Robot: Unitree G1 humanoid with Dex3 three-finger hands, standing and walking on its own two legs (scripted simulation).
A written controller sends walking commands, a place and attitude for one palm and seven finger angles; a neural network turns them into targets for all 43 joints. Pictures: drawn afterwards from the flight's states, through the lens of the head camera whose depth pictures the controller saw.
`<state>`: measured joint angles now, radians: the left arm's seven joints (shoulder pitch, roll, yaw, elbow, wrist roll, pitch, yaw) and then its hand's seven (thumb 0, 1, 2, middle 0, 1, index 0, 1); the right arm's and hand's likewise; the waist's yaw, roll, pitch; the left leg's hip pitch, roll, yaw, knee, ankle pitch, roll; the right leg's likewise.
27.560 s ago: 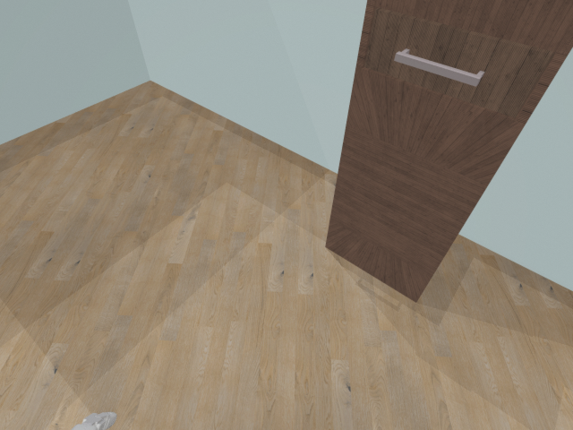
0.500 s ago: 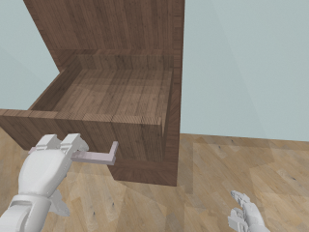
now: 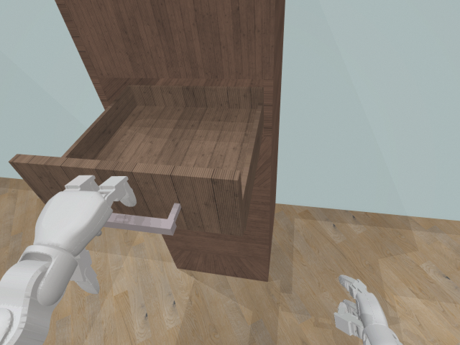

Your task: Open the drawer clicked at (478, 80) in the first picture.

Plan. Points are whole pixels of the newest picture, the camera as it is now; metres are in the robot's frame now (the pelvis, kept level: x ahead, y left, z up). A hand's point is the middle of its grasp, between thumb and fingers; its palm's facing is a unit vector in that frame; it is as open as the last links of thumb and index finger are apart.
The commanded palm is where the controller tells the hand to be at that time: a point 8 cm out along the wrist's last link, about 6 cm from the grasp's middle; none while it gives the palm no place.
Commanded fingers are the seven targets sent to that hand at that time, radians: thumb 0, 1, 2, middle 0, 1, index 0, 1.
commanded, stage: lift the hand off the handle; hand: left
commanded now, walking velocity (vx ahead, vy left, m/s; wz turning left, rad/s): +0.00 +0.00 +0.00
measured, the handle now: (121, 212) +0.27 +0.23 +0.13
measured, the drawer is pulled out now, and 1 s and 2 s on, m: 0.30 0.30 0.30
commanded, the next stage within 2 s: draw the hand back to the body in 0.94 s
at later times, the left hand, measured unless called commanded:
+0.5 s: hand (82, 199) +0.23 +0.24 +0.21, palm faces +0.19 -0.02 -0.98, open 13.4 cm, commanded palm +0.20 +0.25 +0.28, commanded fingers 0.00 -0.50 0.30 -0.30 -1.20 -0.30 -1.20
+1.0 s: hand (60, 147) +0.26 +0.25 +0.27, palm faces +0.24 -0.01 -0.97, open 13.8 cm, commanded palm +0.20 +0.25 +0.32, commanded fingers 0.00 -0.50 0.30 -0.30 -1.20 -0.30 -1.20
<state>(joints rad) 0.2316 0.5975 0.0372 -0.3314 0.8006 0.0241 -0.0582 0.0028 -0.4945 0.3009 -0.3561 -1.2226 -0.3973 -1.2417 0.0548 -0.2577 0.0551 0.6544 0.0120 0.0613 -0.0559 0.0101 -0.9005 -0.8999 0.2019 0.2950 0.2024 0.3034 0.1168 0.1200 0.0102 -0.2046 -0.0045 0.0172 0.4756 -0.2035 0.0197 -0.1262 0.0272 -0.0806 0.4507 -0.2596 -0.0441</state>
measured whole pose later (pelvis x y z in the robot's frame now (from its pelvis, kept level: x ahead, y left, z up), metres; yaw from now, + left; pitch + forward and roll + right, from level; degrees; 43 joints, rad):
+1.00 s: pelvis -0.01 +0.01 +0.00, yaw +0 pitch -3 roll +0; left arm -0.16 0.77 0.17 -0.36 0.62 0.15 -0.31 0.00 -0.50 0.30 -0.32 -1.20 -0.33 -1.20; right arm 0.05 -0.31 0.06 0.64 0.05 0.07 0.00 0.01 -0.90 -0.90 0.20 0.29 0.20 0.30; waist 0.11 0.15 -0.01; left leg -0.23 -0.02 0.03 0.46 -0.17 0.03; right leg -0.17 0.01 -0.07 0.47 -0.24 -0.03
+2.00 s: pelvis +0.01 +0.00 +0.01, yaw -2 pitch -5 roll -1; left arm 0.17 0.33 0.43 -0.61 -0.13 -0.16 0.08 0.00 -0.17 0.45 -0.28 -0.98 -0.28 -0.98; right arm 0.19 -0.23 0.05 0.71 0.01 -0.11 -0.05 0.01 -0.90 -0.90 0.20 0.30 0.20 0.30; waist 0.05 0.06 0.05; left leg -0.14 0.01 0.04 0.41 -0.19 0.02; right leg -0.05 0.05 -0.05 0.35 -0.22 -0.05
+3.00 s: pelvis +0.00 +0.00 +0.00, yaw -3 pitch +1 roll -1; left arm 0.31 0.54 0.60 -0.80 -0.08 -0.23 0.09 0.01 0.88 0.90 -0.21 -0.31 -0.22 -0.30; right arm 0.16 -0.25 -0.01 0.61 0.03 -0.04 -0.05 0.01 -0.90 -0.90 0.20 0.29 0.20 0.30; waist 0.01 0.04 0.01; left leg -0.31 0.03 0.02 0.50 -0.22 0.00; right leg -0.22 0.07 -0.04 0.43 -0.22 -0.05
